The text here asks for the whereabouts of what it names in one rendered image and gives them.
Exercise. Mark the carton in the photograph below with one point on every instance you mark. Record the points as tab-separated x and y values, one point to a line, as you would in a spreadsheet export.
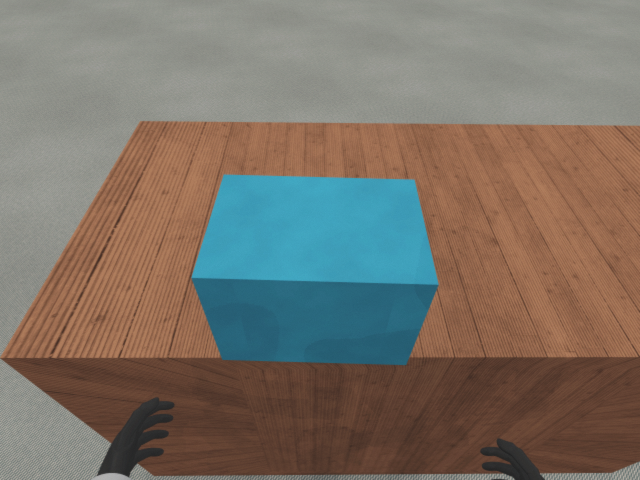
316	269

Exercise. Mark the robot right hand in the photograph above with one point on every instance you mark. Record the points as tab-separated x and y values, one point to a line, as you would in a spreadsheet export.
520	467

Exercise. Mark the pedestal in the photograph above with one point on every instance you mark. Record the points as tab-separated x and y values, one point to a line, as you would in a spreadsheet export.
533	334

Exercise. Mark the robot left hand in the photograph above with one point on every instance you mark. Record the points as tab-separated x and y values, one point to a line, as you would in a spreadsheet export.
123	453

